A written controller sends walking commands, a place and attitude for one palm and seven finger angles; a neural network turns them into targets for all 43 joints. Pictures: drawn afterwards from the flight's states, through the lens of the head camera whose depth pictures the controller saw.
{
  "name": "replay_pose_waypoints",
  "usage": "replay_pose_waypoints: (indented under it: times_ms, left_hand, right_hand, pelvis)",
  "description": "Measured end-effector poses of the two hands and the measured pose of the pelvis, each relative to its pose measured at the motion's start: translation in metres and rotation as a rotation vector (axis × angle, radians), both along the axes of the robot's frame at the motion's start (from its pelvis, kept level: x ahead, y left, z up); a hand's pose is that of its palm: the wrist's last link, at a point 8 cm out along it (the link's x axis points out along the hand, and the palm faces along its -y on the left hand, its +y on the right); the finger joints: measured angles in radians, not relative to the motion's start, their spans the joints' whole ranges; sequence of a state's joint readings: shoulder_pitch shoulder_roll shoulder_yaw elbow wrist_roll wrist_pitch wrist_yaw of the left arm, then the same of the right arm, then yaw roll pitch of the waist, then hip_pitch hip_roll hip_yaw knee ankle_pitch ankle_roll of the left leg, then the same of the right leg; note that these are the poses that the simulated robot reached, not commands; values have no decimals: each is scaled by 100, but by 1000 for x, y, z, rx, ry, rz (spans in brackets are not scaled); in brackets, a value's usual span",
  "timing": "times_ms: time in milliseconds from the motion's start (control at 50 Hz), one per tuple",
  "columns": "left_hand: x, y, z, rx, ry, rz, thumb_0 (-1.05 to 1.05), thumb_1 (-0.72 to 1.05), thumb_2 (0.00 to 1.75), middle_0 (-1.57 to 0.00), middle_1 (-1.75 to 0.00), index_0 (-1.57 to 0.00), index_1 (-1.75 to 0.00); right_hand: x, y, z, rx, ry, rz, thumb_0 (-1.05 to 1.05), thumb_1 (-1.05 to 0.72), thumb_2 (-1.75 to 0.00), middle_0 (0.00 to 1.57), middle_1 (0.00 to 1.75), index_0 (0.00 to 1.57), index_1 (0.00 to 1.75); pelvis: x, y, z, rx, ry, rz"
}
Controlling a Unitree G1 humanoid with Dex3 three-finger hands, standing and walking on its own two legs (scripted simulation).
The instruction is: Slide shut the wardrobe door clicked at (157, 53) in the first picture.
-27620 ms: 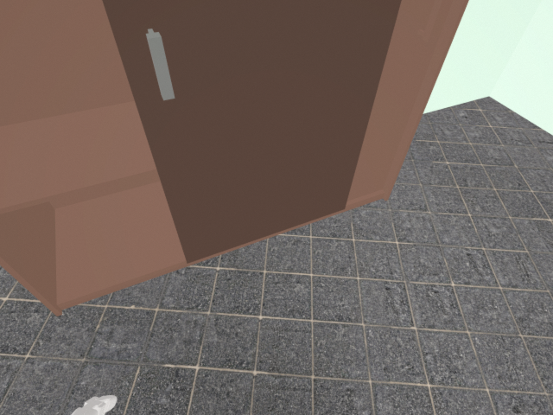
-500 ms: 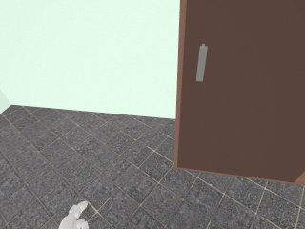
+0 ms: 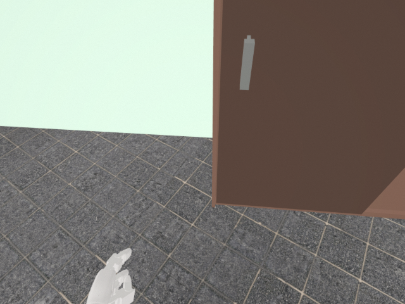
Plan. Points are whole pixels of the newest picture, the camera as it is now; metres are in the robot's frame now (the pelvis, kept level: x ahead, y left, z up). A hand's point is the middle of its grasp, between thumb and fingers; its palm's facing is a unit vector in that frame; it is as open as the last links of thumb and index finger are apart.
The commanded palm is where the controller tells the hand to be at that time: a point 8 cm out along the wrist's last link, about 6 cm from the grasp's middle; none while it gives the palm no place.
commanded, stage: stop stepping back and stand still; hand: right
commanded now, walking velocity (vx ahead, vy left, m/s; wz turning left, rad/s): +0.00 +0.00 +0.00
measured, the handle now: (246, 62) +0.73 -0.07 +0.13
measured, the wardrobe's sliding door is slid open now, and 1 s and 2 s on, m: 0.00 0.00 0.00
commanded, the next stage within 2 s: let the arm hang, fingers relaxed in 0.34 s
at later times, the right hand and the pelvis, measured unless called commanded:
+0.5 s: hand (402, 228) +0.23 -0.28 +0.12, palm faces +0.29 +0.81 -0.51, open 7.4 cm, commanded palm none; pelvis +0.01 -0.02 +0.01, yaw +0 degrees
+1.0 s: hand out of the picture -0.04 -0.24 -0.16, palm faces +0.01 +0.97 -0.24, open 7.3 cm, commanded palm none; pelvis -0.01 -0.03 +0.02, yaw -1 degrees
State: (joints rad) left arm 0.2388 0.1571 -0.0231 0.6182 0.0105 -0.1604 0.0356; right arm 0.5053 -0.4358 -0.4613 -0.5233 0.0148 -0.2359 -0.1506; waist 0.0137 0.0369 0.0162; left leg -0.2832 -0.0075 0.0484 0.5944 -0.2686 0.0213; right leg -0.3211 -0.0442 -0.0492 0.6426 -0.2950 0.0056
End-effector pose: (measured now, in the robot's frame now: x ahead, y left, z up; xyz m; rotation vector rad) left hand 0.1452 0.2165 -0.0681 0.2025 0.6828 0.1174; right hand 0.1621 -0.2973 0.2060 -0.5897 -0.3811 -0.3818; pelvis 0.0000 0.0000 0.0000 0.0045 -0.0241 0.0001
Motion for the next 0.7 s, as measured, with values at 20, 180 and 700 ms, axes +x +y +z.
replay_pose_waypoints:
  times_ms: [20,180,700]
  left_hand:
    - [3,0,-1,-4,5,-3,1,90,90,-21,-30,-21,-30]
    - [14,4,-3,27,80,39,1,90,90,-21,-30,-21,-30]
    - [-45,25,-34,56,358,31,0,90,90,-21,-30,-20,-30]
  right_hand:
    - [1,1,1,-9,7,5,1,-89,-90,21,30,21,30]
    - [18,-21,-15,59,105,-53,1,-89,-90,21,30,21,30]
    - [-66,27,-311,515,1401,-109,1,-91,-90,20,30,20,29]
  pelvis:
    - [2,0,0,8,4,0]
    - [21,-15,9,2,17,11]
    - [-5,-26,7,-2,15,-4]
